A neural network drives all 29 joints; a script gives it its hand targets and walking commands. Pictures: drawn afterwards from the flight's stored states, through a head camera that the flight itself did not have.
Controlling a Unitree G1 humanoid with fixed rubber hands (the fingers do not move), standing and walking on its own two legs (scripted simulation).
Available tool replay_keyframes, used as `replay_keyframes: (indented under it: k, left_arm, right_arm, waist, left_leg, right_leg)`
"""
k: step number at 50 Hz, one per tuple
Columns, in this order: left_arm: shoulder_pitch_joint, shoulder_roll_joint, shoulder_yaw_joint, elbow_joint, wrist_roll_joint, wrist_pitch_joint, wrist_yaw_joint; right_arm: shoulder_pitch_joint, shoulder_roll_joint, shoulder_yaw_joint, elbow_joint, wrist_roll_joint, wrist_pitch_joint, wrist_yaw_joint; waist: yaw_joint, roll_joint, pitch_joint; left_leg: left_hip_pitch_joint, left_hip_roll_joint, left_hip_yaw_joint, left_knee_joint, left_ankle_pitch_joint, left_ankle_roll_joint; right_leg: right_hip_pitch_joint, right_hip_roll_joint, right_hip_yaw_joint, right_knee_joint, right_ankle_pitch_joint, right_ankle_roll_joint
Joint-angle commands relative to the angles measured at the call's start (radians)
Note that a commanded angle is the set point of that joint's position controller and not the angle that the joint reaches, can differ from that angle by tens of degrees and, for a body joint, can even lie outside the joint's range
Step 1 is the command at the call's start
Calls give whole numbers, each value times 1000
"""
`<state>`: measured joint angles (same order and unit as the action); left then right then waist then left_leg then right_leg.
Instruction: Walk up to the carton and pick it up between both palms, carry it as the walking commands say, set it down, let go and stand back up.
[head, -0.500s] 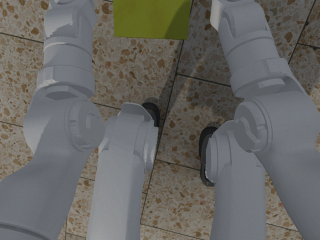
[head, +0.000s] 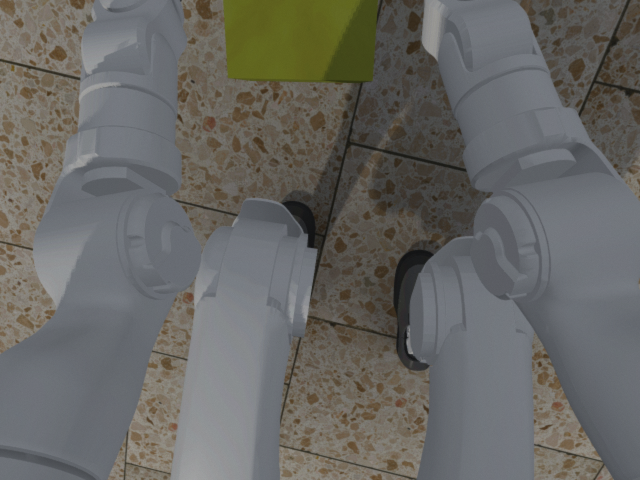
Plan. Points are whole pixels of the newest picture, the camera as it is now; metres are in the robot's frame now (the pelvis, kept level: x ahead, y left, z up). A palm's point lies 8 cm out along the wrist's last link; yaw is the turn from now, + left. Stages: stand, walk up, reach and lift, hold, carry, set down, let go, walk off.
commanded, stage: set down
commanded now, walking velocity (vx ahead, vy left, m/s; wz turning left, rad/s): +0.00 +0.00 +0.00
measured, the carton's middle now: out of the picture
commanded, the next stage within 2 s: none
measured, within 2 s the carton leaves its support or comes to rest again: rests again in 0.46 s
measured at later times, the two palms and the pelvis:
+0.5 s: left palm out of the picture +0.50 +0.26 -0.19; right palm out of the picture +0.54 +0.01 -0.21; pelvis +0.00 +0.00 -0.01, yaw +0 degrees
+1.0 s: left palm out of the picture +0.50 +0.26 -0.20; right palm out of the picture +0.54 +0.01 -0.21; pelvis +0.00 +0.00 -0.01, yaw +0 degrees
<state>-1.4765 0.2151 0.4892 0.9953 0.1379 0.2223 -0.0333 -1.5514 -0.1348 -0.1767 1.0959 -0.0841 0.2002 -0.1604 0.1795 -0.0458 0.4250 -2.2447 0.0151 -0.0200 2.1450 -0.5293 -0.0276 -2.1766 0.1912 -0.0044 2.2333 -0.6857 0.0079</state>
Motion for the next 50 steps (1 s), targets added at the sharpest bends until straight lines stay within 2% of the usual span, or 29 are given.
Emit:
replay_keyframes:
  k: [1,16,27,50]
  left_arm:
    - [-420,-818,-240,-21,-79,-23,-208]
    - [-406,-790,-238,12,-97,-49,-200]
    - [-408,-750,-230,40,-108,-69,-193]
    - [-388,-655,-181,100,-91,-94,-173]
  right_arm:
    - [-528,794,222,-140,66,-65,218]
    - [-509,746,227,-137,71,-84,223]
    - [-498,716,230,-121,78,-91,226]
    - [-461,610,196,-100,42,-93,228]
  waist:
    - [71,-136,-938]
    - [59,-132,-864]
    - [61,-131,-808]
    - [45,-118,-747]
  left_leg:
    - [558,-114,35,-70,414,39]
    - [527,-109,23,-47,421,41]
    - [492,-104,20,-34,411,44]
    - [490,-95,15,-21,387,41]
  right_leg:
    - [231,29,9,-215,321,-11]
    - [211,16,20,-195,340,-17]
    - [210,5,32,-184,349,-20]
    - [203,-12,36,-166,332,-16]
